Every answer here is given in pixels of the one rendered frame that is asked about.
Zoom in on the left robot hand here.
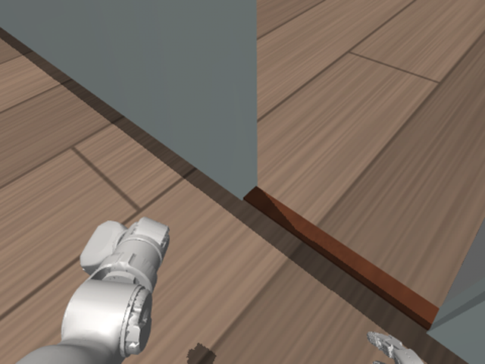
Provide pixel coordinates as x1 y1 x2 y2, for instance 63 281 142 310
80 221 128 275

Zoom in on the right robot hand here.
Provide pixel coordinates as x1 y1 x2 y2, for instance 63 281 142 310
367 331 424 364

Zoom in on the left robot arm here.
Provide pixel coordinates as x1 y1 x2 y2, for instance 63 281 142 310
15 217 170 364

